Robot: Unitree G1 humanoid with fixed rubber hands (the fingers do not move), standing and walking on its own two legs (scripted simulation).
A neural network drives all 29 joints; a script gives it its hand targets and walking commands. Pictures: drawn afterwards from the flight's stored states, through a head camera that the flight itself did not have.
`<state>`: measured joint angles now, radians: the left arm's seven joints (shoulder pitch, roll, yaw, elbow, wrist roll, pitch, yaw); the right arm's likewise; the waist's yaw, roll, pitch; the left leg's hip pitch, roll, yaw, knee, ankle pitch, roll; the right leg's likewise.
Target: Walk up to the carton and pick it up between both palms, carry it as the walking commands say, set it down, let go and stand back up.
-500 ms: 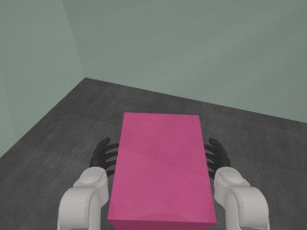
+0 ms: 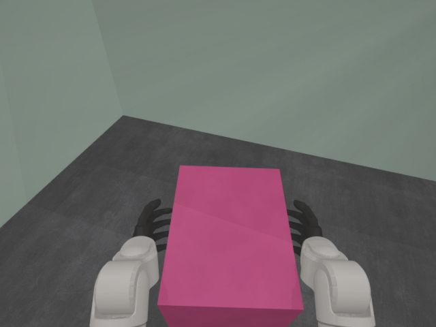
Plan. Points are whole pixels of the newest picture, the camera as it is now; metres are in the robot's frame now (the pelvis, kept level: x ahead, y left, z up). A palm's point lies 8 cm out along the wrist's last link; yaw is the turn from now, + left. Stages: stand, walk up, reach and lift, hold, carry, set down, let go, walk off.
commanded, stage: carry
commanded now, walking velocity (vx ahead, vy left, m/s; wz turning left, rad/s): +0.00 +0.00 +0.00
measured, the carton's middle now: (225, 257) +0.27 +0.00 +0.01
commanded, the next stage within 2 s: hold in 1.60 s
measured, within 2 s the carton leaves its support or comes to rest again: neither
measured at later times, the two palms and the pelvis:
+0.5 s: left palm (141, 248) +0.25 +0.15 +0.07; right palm (302, 249) +0.25 -0.13 +0.07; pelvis -0.01 +0.01 +0.00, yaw +0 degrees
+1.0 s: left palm (138, 246) +0.26 +0.16 +0.05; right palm (293, 249) +0.26 -0.11 +0.05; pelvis -0.01 +0.02 +0.00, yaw -1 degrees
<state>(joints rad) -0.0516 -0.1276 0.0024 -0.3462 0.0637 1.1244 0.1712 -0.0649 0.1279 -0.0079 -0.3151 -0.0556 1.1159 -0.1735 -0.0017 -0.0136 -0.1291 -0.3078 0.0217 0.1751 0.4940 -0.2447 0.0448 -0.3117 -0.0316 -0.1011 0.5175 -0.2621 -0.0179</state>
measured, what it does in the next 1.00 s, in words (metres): stands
